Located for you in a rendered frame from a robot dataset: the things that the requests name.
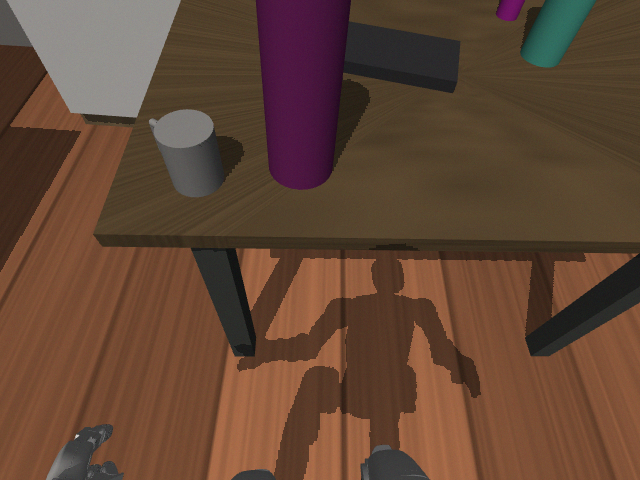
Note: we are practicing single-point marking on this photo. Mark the left robot hand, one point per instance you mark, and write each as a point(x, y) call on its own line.
point(74, 458)

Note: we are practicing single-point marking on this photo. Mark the table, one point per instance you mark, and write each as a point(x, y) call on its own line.
point(519, 158)

